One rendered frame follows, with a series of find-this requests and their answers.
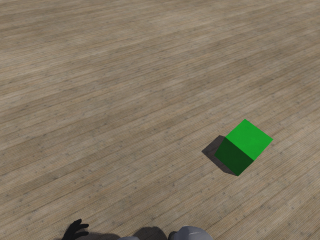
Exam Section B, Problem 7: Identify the right robot thigh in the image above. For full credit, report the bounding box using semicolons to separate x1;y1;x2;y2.
174;226;213;240

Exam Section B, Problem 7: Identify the left robot hand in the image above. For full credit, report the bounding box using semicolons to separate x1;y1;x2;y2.
61;218;89;240

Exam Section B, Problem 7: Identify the carton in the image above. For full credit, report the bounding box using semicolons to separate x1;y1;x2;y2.
214;119;273;176

